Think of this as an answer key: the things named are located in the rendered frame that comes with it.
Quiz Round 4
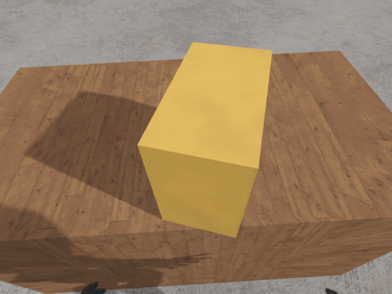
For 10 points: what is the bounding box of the robot left hand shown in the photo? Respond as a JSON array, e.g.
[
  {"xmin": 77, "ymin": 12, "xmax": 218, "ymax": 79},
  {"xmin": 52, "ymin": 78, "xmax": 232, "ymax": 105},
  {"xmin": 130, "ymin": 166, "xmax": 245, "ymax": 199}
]
[{"xmin": 80, "ymin": 282, "xmax": 106, "ymax": 294}]

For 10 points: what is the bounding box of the pedestal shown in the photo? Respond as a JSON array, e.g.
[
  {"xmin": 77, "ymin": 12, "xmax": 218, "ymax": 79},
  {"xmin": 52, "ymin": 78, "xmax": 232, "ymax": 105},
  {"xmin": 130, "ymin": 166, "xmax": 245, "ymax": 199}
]
[{"xmin": 0, "ymin": 51, "xmax": 392, "ymax": 294}]

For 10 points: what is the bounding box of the carton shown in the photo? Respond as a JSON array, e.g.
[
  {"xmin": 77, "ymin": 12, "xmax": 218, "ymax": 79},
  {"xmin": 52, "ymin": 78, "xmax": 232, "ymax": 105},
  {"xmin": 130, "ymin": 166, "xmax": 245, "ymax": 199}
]
[{"xmin": 137, "ymin": 42, "xmax": 272, "ymax": 238}]

